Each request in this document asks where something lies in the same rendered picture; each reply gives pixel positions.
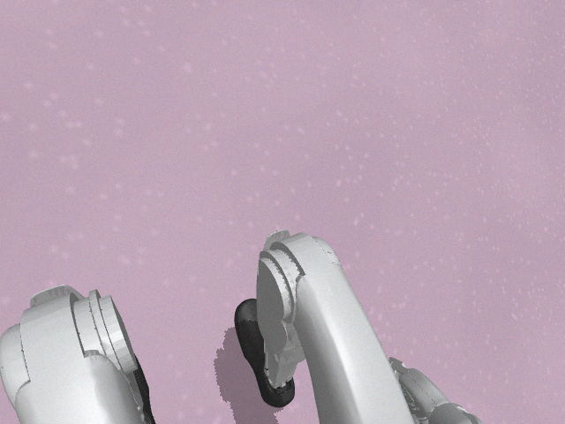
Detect left robot foot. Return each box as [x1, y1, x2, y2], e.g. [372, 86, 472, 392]
[133, 354, 156, 424]

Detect right robot hand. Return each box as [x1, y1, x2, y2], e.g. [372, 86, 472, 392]
[389, 357, 450, 424]

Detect right robot foot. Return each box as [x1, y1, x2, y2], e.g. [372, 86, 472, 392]
[235, 299, 295, 408]

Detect right robot arm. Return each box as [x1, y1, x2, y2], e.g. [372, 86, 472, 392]
[428, 403, 483, 424]

